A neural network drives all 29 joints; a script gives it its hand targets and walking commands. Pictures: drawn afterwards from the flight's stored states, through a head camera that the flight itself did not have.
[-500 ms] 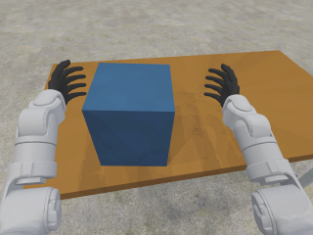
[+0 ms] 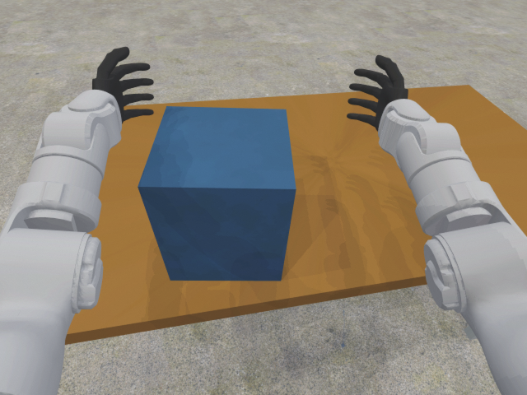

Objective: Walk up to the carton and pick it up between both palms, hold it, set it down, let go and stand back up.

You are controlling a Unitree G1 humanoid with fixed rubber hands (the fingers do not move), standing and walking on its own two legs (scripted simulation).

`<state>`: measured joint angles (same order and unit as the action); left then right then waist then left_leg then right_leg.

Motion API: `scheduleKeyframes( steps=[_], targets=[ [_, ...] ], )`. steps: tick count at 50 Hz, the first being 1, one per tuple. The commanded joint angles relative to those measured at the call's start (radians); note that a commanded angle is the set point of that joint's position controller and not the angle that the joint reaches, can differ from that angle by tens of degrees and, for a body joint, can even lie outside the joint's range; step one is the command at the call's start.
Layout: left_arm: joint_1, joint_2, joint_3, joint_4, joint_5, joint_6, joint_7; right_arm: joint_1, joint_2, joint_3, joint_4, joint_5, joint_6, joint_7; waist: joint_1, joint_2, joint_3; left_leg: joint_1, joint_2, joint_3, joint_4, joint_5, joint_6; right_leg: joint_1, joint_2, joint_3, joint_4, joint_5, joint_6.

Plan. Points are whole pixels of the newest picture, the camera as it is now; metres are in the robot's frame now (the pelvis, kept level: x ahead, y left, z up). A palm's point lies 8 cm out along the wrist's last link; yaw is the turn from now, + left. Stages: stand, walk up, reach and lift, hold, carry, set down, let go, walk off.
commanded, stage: reach and lift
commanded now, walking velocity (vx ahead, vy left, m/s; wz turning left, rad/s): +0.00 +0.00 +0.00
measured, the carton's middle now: (226, 197) +0.45 +0.08 +0.05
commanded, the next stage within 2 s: none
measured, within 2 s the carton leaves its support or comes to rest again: neither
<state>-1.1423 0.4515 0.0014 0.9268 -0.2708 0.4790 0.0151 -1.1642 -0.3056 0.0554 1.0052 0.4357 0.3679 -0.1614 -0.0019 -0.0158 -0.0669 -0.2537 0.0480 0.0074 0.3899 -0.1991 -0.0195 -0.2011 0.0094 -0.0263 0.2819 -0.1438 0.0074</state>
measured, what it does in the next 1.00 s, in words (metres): stands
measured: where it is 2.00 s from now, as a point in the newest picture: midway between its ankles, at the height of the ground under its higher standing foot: outside the picture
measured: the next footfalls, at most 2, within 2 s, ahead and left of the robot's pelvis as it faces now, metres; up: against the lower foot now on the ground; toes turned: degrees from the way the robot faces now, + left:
none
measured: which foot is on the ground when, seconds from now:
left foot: down 0.00-1.00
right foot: down 0.00-1.00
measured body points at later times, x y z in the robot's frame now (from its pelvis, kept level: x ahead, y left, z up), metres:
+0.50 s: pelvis -0.01 +0.00 -0.01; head +0.03 +0.01 +0.44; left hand +0.44 +0.24 +0.12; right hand +0.46 -0.14 +0.12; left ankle +0.00 +0.13 -0.75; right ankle +0.00 -0.13 -0.75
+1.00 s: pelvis +0.00 +0.00 -0.01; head +0.04 +0.02 +0.44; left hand +0.45 +0.23 +0.11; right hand +0.46 -0.14 +0.11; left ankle +0.00 +0.13 -0.75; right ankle +0.00 -0.13 -0.75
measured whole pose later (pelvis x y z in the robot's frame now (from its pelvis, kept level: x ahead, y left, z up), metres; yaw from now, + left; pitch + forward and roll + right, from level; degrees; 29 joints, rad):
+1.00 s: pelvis +0.00 +0.00 -0.01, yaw +0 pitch +14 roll -2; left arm -1.06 0.33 -0.05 1.40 -0.28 -0.15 0.02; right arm -1.02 -0.17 0.04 1.25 0.32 -0.05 -0.16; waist 0.01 -0.02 -0.18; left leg -0.51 0.04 0.00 0.49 -0.22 -0.02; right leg -0.47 0.00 -0.04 0.41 -0.18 0.01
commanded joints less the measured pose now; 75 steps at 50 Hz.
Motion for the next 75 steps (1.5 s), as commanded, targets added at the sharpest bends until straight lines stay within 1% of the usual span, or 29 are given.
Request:
scheduleKeyframes(
  steps=[1, 6, 8, 12, 14, 17, 19, 22, 24, 26, 28, 31, 37, 41, 43, 47, 51, 53, 56, 59, 62, 64, 65, 66, 67, 68, 70, 73, 75],
  targets=[
    [-0.487, 0.147, 0.003, -0.019, -0.008, -0.083, 0.004, -0.461, -0.143, -0.006, -0.048, 0.008, -0.049, 0.013, 0.002, 0.071, -0.488, 0.181, -0.044, 0.028, 0.017, 0.429, -0.038, 0.148, 0.033, -0.014, 0.031, 0.334, -0.004],
    [-0.437, 0.121, -0.016, 0.086, 0.001, -0.157, -0.009, -0.403, -0.110, 0.017, 0.026, 0.003, -0.086, 0.013, 0.000, 0.058, -0.447, 0.168, -0.049, 0.029, 0.008, 0.418, -0.032, 0.144, 0.030, -0.010, 0.024, 0.324, -0.001],
    [-0.411, 0.110, -0.020, 0.123, 0.006, -0.194, -0.016, -0.375, -0.091, 0.020, 0.042, -0.008, -0.106, 0.011, 0.002, 0.054, -0.417, 0.158, -0.050, 0.030, 0.002, 0.401, -0.030, 0.133, 0.029, -0.010, 0.018, 0.293, -0.002],
    [-0.404, 0.092, -0.031, 0.128, -0.001, -0.287, -0.017, -0.350, -0.062, -0.009, 0.000, -0.050, -0.166, 0.006, 0.005, 0.067, -0.431, 0.151, -0.050, 0.033, 0.000, 0.371, -0.037, 0.086, 0.028, -0.015, 0.016, 0.220, -0.008],
    [-0.397, 0.074, -0.046, 0.171, -0.008, -0.330, -0.015, -0.340, -0.045, -0.029, 0.003, -0.080, -0.194, 0.005, 0.001, 0.075, -0.432, 0.139, -0.048, 0.032, 0.003, 0.336, -0.040, 0.046, 0.024, -0.018, 0.013, 0.162, -0.015],
    [-0.395, 0.055, -0.073, 0.241, -0.036, -0.391, -0.019, -0.354, -0.031, -0.061, -0.028, -0.122, -0.233, -0.001, -0.005, 0.066, -0.458, 0.089, -0.048, 0.032, 0.002, 0.257, -0.036, 0.010, 0.013, -0.016, 0.022, 0.098, -0.020],
    [-0.419, 0.051, -0.085, 0.237, -0.059, -0.433, -0.013, -0.374, -0.027, -0.082, -0.075, -0.148, -0.262, -0.007, -0.005, 0.066, -0.526, 0.066, -0.047, 0.034, 0.018, 0.255, -0.043, -0.002, 0.009, -0.020, 0.041, 0.102, -0.021],
    [-0.455, 0.050, -0.078, 0.197, -0.072, -0.496, 0.001, -0.373, -0.015, -0.110, -0.117, -0.184, -0.301, -0.013, -0.008, 0.075, -0.669, 0.067, -0.046, 0.035, 0.057, 0.312, -0.059, -0.014, 0.009, -0.026, 0.074, 0.158, -0.018],
    [-0.458, 0.049, -0.058, 0.175, -0.060, -0.531, 0.008, -0.347, -0.003, -0.123, -0.102, -0.204, -0.322, -0.016, -0.011, 0.083, -0.752, 0.070, -0.047, 0.035, 0.082, 0.365, -0.072, -0.009, 0.010, -0.027, 0.098, 0.217, -0.015],
    [-0.432, 0.046, -0.032, 0.192, -0.033, -0.557, 0.009, -0.310, 0.011, -0.125, -0.054, -0.216, -0.338, -0.018, -0.013, 0.082, -0.789, 0.061, -0.049, 0.035, 0.099, 0.405, -0.078, 0.007, 0.011, -0.023, 0.115, 0.271, -0.011],
    [-0.392, 0.033, -0.019, 0.228, -0.005, -0.575, 0.000, -0.267, 0.019, -0.124, 0.010, -0.217, -0.354, -0.021, -0.026, 0.084, -0.771, 0.049, -0.050, 0.032, 0.106, 0.429, -0.081, 0.020, 0.010, -0.021, 0.123, 0.315, -0.007],
    [-0.337, 0.017, -0.004, 0.293, 0.027, -0.599, -0.017, -0.223, 0.024, -0.105, 0.093, -0.202, -0.382, -0.023, -0.027, 0.082, -0.682, 0.020, -0.051, 0.030, 0.102, 0.444, -0.080, 0.033, 0.008, -0.018, 0.126, 0.344, -0.001],
    [-0.354, -0.001, -0.019, 0.293, 0.023, -0.642, -0.019, -0.249, 0.019, -0.062, 0.076, -0.145, -0.443, -0.010, -0.006, 0.111, -0.638, 0.039, -0.049, 0.036, 0.122, 0.510, -0.095, -0.016, 0.018, -0.025, 0.123, 0.318, -0.003],
    [-0.363, -0.018, -0.043, 0.305, 0.006, -0.645, -0.016, -0.270, 0.011, -0.038, 0.075, -0.116, -0.452, -0.002, -0.001, 0.110, -0.628, 0.062, -0.044, 0.035, 0.133, 0.513, -0.095, -0.061, 0.023, -0.027, 0.119, 0.272, -0.009],
    [-0.365, -0.026, -0.050, 0.316, -0.002, -0.647, -0.014, -0.277, 0.011, -0.028, 0.077, -0.110, -0.449, 0.001, 0.001, 0.095, -0.632, 0.063, -0.042, 0.034, 0.133, 0.495, -0.089, -0.079, 0.023, -0.026, 0.118, 0.245, -0.010],
    [-0.362, -0.043, -0.054, 0.337, -0.009, -0.658, -0.011, -0.279, 0.025, -0.021, 0.089, -0.114, -0.444, 0.005, 0.001, 0.065, -0.644, 0.045, -0.040, 0.032, 0.129, 0.464, -0.075, -0.090, 0.019, -0.022, 0.123, 0.227, -0.009],
    [-0.367, -0.072, -0.051, 0.356, -0.002, -0.673, -0.011, -0.280, 0.057, -0.034, 0.100, -0.136, -0.442, 0.006, -0.005, 0.055, -0.650, 0.026, -0.040, 0.032, 0.123, 0.434, -0.067, -0.098, 0.012, -0.018, 0.120, 0.210, -0.009],
    [-0.380, -0.096, -0.048, 0.347, 0.007, -0.683, -0.011, -0.284, 0.078, -0.053, 0.094, -0.156, -0.446, 0.005, -0.009, 0.062, -0.662, 0.027, -0.041, 0.032, 0.121, 0.432, -0.069, -0.105, 0.009, -0.018, 0.118, 0.208, -0.011],
    [-0.394, -0.142, -0.033, 0.332, 0.037, -0.693, -0.016, -0.285, 0.122, -0.097, 0.085, -0.204, -0.450, 0.002, -0.021, 0.080, -0.663, 0.040, -0.042, 0.034, 0.119, 0.439, -0.074, -0.108, 0.004, -0.019, 0.108, 0.204, -0.015],
    [-0.408, -0.202, 0.005, 0.308, 0.092, -0.693, -0.027, -0.282, 0.188, -0.164, 0.068, -0.281, -0.453, 0.000, -0.030, 0.092, -0.652, 0.060, -0.044, 0.038, 0.108, 0.439, -0.079, -0.098, 0.000, -0.024, 0.092, 0.191, -0.015],
    [-0.409, -0.278, 0.094, 0.271, 0.201, -0.683, -0.050, -0.262, 0.280, -0.273, 0.039, -0.410, -0.463, 0.008, -0.033, 0.098, -0.629, 0.090, -0.049, 0.054, 0.085, 0.447, -0.083, -0.050, -0.005, -0.031, 0.071, 0.193, -0.011],
    [-0.395, -0.325, 0.176, 0.235, 0.302, -0.665, -0.067, -0.236, 0.339, -0.365, 0.012, -0.522, -0.476, 0.017, -0.033, 0.096, -0.604, 0.115, -0.053, 0.071, 0.065, 0.458, -0.086, 0.005, -0.004, -0.038, 0.056, 0.205, -0.005],
    [-0.390, -0.387, 0.207, 0.211, 0.357, -0.653, -0.080, -0.232, 0.407, -0.403, -0.003, -0.583, -0.482, 0.028, -0.031, 0.096, -0.578, 0.130, -0.055, 0.078, 0.053, 0.467, -0.087, 0.031, -0.002, -0.046, 0.045, 0.208, -0.002],
    [-0.392, -0.502, 0.219, 0.190, 0.411, -0.643, -0.104, -0.240, 0.536, -0.420, -0.028, -0.651, -0.486, 0.052, -0.027, 0.097, -0.554, 0.148, -0.056, 0.083, 0.041, 0.479, -0.087, 0.055, -0.001, -0.057, 0.031, 0.205, 0.000],
    [-0.384, -0.642, 0.232, 0.188, 0.468, -0.632, -0.138, -0.244, 0.693, -0.423, -0.056, -0.721, -0.487, 0.089, -0.022, 0.098, -0.526, 0.167, -0.060, 0.088, 0.027, 0.482, -0.084, 0.090, -0.001, -0.063, 0.014, 0.207, 0.000],
    [-0.365, -0.746, 0.241, 0.189, 0.508, -0.621, -0.167, -0.239, 0.795, -0.421, -0.083, -0.766, -0.486, 0.126, -0.017, 0.107, -0.532, 0.189, -0.063, 0.094, 0.019, 0.496, -0.086, 0.132, 0.003, -0.067, 0.010, 0.233, -0.005],
    [-0.323, -0.830, 0.271, 0.177, 0.548, -0.601, -0.193, -0.220, 0.864, -0.416, -0.121, -0.805, -0.478, 0.172, -0.005, 0.115, -0.536, 0.198, -0.066, 0.101, 0.012, 0.508, -0.089, 0.201, 0.011, -0.065, 0.013, 0.268, -0.012],
    [-0.295, -0.860, 0.304, 0.107, 0.592, -0.558, -0.200, -0.186, 0.882, -0.411, -0.128, -0.843, -0.466, 0.200, 0.005, 0.098, -0.480, 0.202, -0.061, 0.112, -0.012, 0.515, -0.084, 0.248, 0.021, -0.072, 0.016, 0.260, -0.006],
    [-0.280, -0.878, 0.313, 0.063, 0.614, -0.526, -0.200, -0.178, 0.883, -0.404, -0.135, -0.856, -0.466, 0.213, 0.014, 0.089, -0.442, 0.231, -0.056, 0.118, -0.014, 0.550, -0.084, 0.243, 0.031, -0.081, 0.012, 0.236, -0.002]
  ],
)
